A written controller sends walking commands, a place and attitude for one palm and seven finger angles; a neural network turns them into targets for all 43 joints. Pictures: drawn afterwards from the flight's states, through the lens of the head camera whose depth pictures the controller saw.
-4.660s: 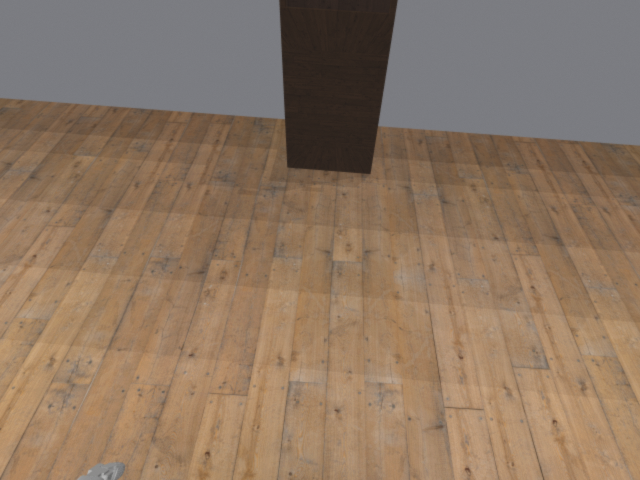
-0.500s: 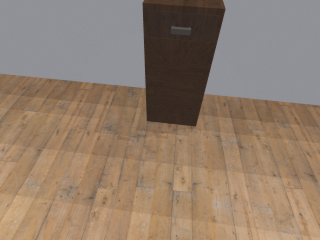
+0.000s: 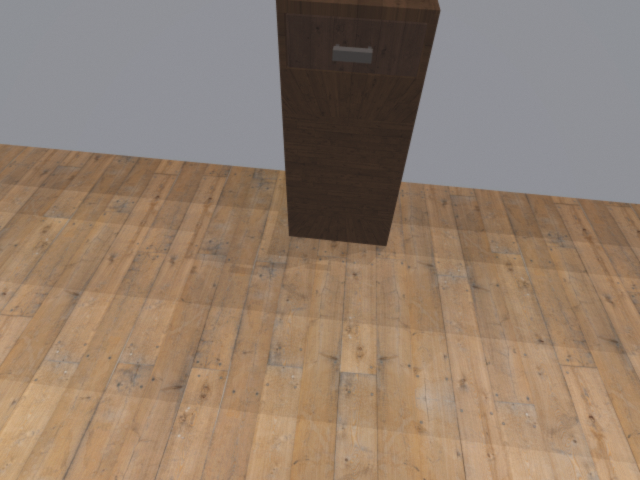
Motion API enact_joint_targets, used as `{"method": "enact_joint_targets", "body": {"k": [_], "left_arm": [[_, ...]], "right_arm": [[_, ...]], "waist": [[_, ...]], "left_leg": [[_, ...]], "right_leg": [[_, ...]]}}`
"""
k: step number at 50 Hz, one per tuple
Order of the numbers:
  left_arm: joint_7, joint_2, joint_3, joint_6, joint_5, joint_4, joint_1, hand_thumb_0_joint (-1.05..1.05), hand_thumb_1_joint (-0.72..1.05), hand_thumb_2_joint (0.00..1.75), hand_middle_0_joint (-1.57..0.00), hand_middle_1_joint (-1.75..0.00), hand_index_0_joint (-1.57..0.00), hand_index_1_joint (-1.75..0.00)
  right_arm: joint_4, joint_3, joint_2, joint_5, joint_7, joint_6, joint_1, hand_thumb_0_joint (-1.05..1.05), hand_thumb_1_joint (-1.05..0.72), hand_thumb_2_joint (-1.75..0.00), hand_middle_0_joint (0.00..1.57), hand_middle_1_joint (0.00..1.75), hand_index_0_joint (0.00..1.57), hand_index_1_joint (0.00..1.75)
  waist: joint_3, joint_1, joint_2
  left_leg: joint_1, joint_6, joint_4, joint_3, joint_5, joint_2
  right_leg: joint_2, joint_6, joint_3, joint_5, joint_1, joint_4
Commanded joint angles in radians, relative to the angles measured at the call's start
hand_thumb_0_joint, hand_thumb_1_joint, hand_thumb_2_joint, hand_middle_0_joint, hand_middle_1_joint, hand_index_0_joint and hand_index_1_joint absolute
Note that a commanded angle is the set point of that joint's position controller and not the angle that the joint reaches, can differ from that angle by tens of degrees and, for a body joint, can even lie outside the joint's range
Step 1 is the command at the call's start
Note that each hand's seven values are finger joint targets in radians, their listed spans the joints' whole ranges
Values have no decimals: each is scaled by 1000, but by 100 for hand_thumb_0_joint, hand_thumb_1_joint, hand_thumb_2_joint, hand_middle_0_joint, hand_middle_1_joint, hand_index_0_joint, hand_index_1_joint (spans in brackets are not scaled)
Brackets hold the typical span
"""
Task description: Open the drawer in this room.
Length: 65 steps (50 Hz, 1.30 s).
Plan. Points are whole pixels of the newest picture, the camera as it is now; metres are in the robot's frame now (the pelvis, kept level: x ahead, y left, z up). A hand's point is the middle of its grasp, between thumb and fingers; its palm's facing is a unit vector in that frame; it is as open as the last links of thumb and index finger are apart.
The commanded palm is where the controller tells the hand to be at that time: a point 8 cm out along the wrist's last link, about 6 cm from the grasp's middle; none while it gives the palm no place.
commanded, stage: walk to a spot facing it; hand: left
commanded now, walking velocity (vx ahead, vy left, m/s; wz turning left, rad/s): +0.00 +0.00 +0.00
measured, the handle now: (352, 51) +1.15 -0.02 +0.04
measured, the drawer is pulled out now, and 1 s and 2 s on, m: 0.00 0.00 0.00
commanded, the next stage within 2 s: turn to face it in 1.36 s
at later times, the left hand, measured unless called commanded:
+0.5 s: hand out of the picture +0.05 +0.21 -0.19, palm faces -0.10 -0.98 -0.14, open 7.4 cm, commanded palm none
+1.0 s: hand (298, 336) +0.40 +0.06 -0.19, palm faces -0.44 -0.87 -0.20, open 7.4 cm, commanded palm none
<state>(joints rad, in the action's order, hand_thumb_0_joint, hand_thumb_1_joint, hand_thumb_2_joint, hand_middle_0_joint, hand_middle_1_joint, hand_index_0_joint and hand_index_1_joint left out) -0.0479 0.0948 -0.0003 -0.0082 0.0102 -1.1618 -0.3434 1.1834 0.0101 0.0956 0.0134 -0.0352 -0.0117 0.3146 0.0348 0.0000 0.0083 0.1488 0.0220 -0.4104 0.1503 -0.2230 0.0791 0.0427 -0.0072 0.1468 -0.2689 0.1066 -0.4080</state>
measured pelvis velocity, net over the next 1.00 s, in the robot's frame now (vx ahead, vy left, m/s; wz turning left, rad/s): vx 0.21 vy -0.06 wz -0.45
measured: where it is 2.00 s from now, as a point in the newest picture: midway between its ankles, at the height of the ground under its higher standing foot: (343, 451)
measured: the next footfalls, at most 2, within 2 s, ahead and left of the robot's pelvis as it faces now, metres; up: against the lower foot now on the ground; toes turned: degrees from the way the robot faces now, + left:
right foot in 0.86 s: +0.27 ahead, -0.17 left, +0.00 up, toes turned -29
left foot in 1.28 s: +0.49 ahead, -0.01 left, +0.00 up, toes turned -29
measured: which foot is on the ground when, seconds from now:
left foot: down 0.00-0.86, up 0.88-1.00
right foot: down 0.00-0.38, up 0.40-0.84, down 0.86-1.00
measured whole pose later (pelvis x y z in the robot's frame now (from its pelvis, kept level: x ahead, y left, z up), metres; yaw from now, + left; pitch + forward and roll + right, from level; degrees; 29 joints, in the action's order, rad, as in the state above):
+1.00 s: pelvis +0.21 -0.06 -0.02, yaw -26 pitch +0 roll -1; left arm 0.01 0.20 0.06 -0.02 0.02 -0.93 -0.11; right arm 0.99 0.06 0.18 0.02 -0.01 -0.01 0.23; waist 0.15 0.03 -0.01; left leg 0.46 0.06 -1.31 0.05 -0.40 0.17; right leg -0.05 -0.08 0.10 -0.24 0.38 -0.62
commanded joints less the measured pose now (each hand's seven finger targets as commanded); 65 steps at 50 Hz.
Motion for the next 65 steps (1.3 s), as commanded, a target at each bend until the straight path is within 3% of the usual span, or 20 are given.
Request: {"method": "enact_joint_targets", "body": {"k": [1, 7, 12, 17, 18, 19, 21, 23, 26, 35, 39, 41, 43, 44, 47, 49, 61, 62, 64, 65], "left_arm": [[-2, 83, 10, -14, 0, 14, -92, 0, 90, 90, -20, -30, -20, -30], [7, 100, 27, -4, 5, 17, -91, 0, 90, 90, -20, -30, -20, -30], [23, 166, 75, 8, 15, 61, -104, 0, 90, 90, -20, -30, -20, -30], [30, 178, 96, -13, 16, 105, -26, 0, 90, 90, -20, -30, -20, -30], [39, 150, 94, -11, 10, 127, 9, 0, 90, 90, -20, -30, -20, -30], [52, 93, 86, -8, 6, 164, 53, 0, 90, 90, -20, -30, -20, -30], [58, 113, 93, 1, 25, 217, 158, 0, 90, 90, -20, -30, -20, -30], [76, 101, 93, 3, 27, 206, 137, 0, 90, 90, -20, -30, -20, -30], [83, 92, 94, 19, 25, 210, 113, 0, 90, 90, -20, -30, -20, -30], [99, 77, 72, 17, 21, 325, 359, 0, 90, 90, -20, -30, -20, -30], [94, 138, 87, -2, 23, 303, 230, 0, 90, 90, -20, -30, -20, -30], [85, 228, 115, -20, 27, 232, -21, 0, 90, 90, -20, -30, -20, -30], [61, 423, 145, -28, -1, 203, -141, 0, 90, 90, -20, -30, -20, -30], [49, 417, 147, -24, -8, 229, -95, 0, 90, 90, -20, -30, -20, -30], [37, 300, 114, -33, 0, 286, 124, 0, 90, 90, -20, -30, -20, -30], [39, 291, 110, -42, 14, 282, 152, 0, 90, 90, -20, -30, -20, -30], [49, 312, 125, -8, 6, 281, 105, 0, 90, 90, -20, -30, -20, -30], [45, 290, 122, -1, 5, 285, 117, 0, 90, 90, -20, -30, -20, -30], [58, 197, 103, 5, -7, 316, 52, 0, 90, 90, -20, -30, -20, -30], [55, 240, 107, 13, 8, 297, 42, 0, 90, 90, -20, -30, -20, -30]], "right_arm": [[-18, 11, 74, -3, -2, -2, 78, 0, -90, -90, 20, 30, 20, 30], [-24, 23, 89, 4, -2, 5, 87, 0, -90, -90, 20, 30, 20, 30], [-112, 44, 90, 7, 12, 11, 20, 0, -90, -90, 20, 30, 20, 30], [-149, 47, 94, -3, 16, -31, 51, 0, -90, -90, 20, 30, 20, 30], [-122, 50, 119, 1, 7, -40, 140, 0, -90, -90, 20, 30, 20, 30], [-88, 72, 212, 18, -4, -46, 253, 0, -90, -90, 20, 30, 20, 30], [-93, 62, 200, 19, -14, -48, 253, 0, -90, -90, 20, 30, 20, 30], [-138, 51, 165, 15, -11, -61, 142, 0, -90, -90, 20, 30, 20, 30], [-138, 45, 149, 10, -13, -76, 134, 0, -90, -90, 20, 30, 20, 30], [-124, 55, 164, 17, -4, -67, 186, 0, -90, -90, 20, 30, 20, 30], [-152, 82, 235, 8, 6, -59, 131, 0, -90, -90, 20, 30, 20, 30], [-190, 85, 264, -3, 18, -53, 73, 0, -90, -90, 20, 30, 20, 30], [-271, 60, 145, -20, 21, -48, 51, 0, -90, -90, 20, 30, 20, 30], [-294, 62, 173, -15, 17, -47, 1, 0, -90, -90, 20, 30, 20, 30], [-289, 64, 184, 9, 20, -29, -54, 0, -90, -90, 20, 30, 20, 30], [-272, 58, 167, 14, 21, -9, -13, 0, -90, -90, 20, 30, 20, 30], [-365, 53, 194, -6, 18, -20, -200, 0, -90, -90, 20, 30, 20, 30], [-345, 59, 218, -4, 12, -25, -135, 0, -90, -90, 20, 30, 20, 30], [-334, 83, 389, 13, 8, -23, 2, 0, -90, -90, 20, 30, 20, 30], [-348, 76, 362, 9, 14, -11, -38, 0, -90, -90, 20, 30, 20, 30]], "waist": [[86, 1, -10], [81, 5, 3], [142, -21, 163], [67, 34, 72], [49, 71, -37], [57, 113, -317], [146, 96, -248], [140, 36, -85], [90, 7, -105], [119, 50, -156], [-2, -25, -183], [-154, -149, -133], [-293, -153, 189], [-252, -143, 140], [-79, -24, -20], [-84, 21, 30], [-84, -5, 124], [-108, 27, 53], [-199, 55, -370], [-181, 54, -277]], "left_leg": [[21, -31, 69, -78, 86, 54], [24, -25, 10, -38, -62, 52], [222, -14, -256, 31, -234, 5], [89, -16, -111, -29, -197, 17], [-80, -37, 20, -103, -193, 57], [-197, -102, 170, -385, -288, 272], [-86, -163, 282, -483, -349, 420], [-64, -145, 267, -312, -184, 364], [-102, -113, 213, -85, 127, 279], [-226, -112, 163, 137, 477, 249], [-272, -87, -88, 205, 893, 264], [-95, -34, -475, 218, 765, 227], [496, 39, -1112, 30, -412, 7], [517, 26, -1129, -124, -311, 49], [438, 38, -945, -146, -142, 126], [364, 55, -816, -119, -145, 112], [137, 63, -193, -87, -35, -28], [-12, 58, -56, -98, 48, -7], [-262, -110, 78, -491, 269, 446], [-134, -146, 103, -470, 121, 458]], "right_leg": [[94, -16, -110, 115, 93, 111], [84, -33, -153, -61, 134, 107], [195, -133, -390, -432, 186, 231], [181, -156, -360, -187, 217, 75], [80, -105, -266, -203, 362, -67], [-62, -38, -100, -230, 554, -372], [9, -29, -156, -232, 658, -714], [54, -11, -147, -88, 654, -796], [59, 16, -124, 29, 641, -827], [22, 1, 14, 96, 608, -406], [-68, -65, 60, 64, 348, -259], [-86, -95, 61, 146, -76, -131], [379, -300, -672, 596, -446, -33], [380, -303, -654, 459, -316, 32], [264, -229, -454, 232, 51, 94], [207, -198, -352, 308, 155, 95], [126, -134, -432, 379, 150, -44], [87, -94, -406, 302, 216, -126], [-100, 29, -159, -399, 501, -584], [-50, 36, -187, -400, 472, -731]]}}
